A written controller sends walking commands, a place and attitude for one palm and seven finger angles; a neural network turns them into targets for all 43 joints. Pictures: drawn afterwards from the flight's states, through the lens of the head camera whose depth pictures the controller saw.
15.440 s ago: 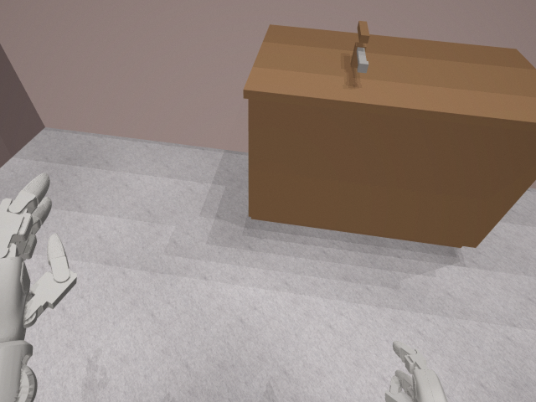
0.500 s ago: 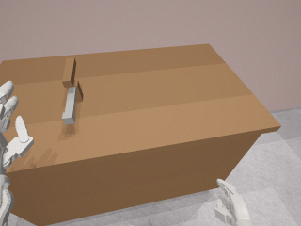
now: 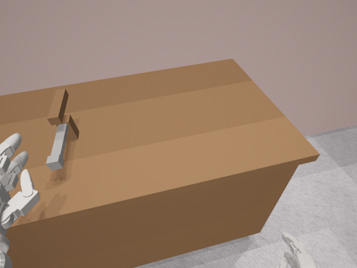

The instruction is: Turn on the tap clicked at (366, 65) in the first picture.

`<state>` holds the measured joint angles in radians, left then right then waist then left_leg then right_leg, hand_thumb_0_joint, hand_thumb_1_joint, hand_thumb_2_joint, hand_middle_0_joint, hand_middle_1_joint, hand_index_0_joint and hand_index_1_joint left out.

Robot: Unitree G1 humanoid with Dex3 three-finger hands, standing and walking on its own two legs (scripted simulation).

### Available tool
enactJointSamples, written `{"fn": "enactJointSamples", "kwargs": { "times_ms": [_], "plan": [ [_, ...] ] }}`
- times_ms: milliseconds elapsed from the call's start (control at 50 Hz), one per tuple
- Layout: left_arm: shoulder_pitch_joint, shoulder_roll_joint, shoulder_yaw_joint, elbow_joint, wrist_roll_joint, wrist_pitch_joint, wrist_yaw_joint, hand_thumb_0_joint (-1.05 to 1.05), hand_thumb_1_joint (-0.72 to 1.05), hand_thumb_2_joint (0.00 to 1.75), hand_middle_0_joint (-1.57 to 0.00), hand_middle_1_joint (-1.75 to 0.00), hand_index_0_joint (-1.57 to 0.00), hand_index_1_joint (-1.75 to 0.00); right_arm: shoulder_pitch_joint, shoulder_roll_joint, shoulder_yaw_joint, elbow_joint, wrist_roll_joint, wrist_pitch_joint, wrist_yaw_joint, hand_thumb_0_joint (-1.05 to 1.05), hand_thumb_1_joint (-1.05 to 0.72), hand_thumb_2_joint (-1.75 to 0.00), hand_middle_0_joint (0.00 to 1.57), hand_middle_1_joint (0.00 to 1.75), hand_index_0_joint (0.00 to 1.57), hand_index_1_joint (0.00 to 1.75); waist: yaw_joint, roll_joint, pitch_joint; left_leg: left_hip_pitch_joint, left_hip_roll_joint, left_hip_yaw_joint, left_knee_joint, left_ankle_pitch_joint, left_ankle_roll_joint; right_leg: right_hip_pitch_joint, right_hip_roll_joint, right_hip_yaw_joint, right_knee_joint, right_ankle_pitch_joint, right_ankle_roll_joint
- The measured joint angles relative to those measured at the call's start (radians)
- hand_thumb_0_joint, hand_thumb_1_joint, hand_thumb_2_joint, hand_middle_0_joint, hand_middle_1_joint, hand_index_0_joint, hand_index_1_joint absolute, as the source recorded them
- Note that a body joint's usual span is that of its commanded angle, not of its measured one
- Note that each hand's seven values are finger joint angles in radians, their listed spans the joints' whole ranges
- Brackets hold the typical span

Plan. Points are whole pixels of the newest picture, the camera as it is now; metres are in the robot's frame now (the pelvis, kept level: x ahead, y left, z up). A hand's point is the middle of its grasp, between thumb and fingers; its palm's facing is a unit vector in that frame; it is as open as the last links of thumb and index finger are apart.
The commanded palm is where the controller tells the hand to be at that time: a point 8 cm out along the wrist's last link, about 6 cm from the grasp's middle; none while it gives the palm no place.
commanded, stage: turn the palm inward beside the body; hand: left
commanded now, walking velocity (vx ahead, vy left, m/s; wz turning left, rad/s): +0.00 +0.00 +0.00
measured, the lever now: (55, 162) +0.33 +0.35 +0.06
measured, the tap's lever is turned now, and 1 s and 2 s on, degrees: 0 0 0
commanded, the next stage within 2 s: reach beside the lever's end, fingers flat in 1.26 s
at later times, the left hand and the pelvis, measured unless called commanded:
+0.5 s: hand (28, 215) +0.16 +0.27 +0.15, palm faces +0.46 -0.87 -0.17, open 7.5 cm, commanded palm +0.11 +0.31 +0.16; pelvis -0.03 +0.03 +0.00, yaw +0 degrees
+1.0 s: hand (25, 216) +0.16 +0.27 +0.14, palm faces +0.49 -0.87 -0.11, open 7.5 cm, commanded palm +0.10 +0.31 +0.15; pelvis -0.02 +0.04 +0.00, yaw +1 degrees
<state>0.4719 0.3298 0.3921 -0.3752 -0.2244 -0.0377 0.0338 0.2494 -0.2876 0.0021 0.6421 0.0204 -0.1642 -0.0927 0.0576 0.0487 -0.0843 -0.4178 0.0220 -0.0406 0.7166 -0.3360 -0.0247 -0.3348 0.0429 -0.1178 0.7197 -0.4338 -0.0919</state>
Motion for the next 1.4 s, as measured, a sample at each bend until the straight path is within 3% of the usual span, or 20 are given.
{"fn": "enactJointSamples", "kwargs": {
  "times_ms": [160, 380, 680, 1020, 1400],
  "plan": [
    [0.019, -0.035, -0.062, -0.019, 0.007, -0.042, 0.037, 0.02, 0.89, 0.9, -0.21, -0.3, -0.2, -0.3, -0.015, 0.017, 0.003, -0.003, 0.002, -0.045, 0.001, 0.01, -0.9, -0.9, 0.2, 0.3, 0.2, 0.3, 0.004, -0.001, -0.002, -0.005, -0.004, -0.003, -0.003, 0.004, -0.01, -0.004, -0.004, -0.003, -0.002, 0.008, 0.002],
    [0.02, -0.066, -0.131, -0.052, 0.014, 0.022, 0.103, 0.01, 0.89, 0.9, -0.21, -0.3, -0.2, -0.3, -0.049, 0.057, 0.055, -0.024, 0.002, -0.054, -0.004, 0.01, -0.9, -0.9, 0.2, 0.3, 0.2, 0.3, 0.014, 0.01, 0.003, -0.001, -0.01, -0.001, -0.003, 0.023, 0.003, 0.007, -0.011, -0.003, -0.017, 0.036, 0.017],
    [0.067, -0.104, -0.193, -0.12, 0.027, 0.062, 0.167, 0.02, 0.89, 0.9, -0.2, -0.3, -0.2, -0.3, -0.06, 0.052, 0.074, -0.038, -0.008, -0.039, 0.002, 0.01, -0.9, -0.9, 0.21, 0.3, 0.21, 0.3, 0.013, 0.003, 0.014, -0.014, -0.025, 0.0, 0.021, 0.023, 0.025, 0.005, -0.026, -0.003, -0.009, 0.043, 0.039],
    [0.06, -0.117, -0.193, -0.142, 0.011, 0.123, 0.188, 0.02, 0.89, 0.9, -0.2, -0.3, -0.2, -0.3, -0.056, 0.056, 0.076, -0.034, -0.007, -0.021, 0.001, 0.01, -0.9, -0.9, 0.2, 0.3, 0.21, 0.3, 0.009, 0.003, 0.011, 0.001, -0.03, 0.004, 0.011, 0.02, 0.031, 0.02, -0.031, 0.002, -0.023, 0.043, 0.046],
    [0.065, -0.125, -0.195, -0.129, 0.009, 0.106, 0.186, 0.02, 0.89, 0.9, -0.2, -0.3, -0.2, -0.3, -0.054, 0.047, 0.065, -0.037, -0.009, -0.011, 0.003, 0.01, -0.9, -0.9, 0.2, 0.3, 0.2, 0.3, 0.01, 0.009, 0.009, 0.015, -0.022, -0.003, -0.001, 0.018, 0.019, 0.034, -0.021, -0.004, -0.034, 0.04, 0.034]
  ]
}}
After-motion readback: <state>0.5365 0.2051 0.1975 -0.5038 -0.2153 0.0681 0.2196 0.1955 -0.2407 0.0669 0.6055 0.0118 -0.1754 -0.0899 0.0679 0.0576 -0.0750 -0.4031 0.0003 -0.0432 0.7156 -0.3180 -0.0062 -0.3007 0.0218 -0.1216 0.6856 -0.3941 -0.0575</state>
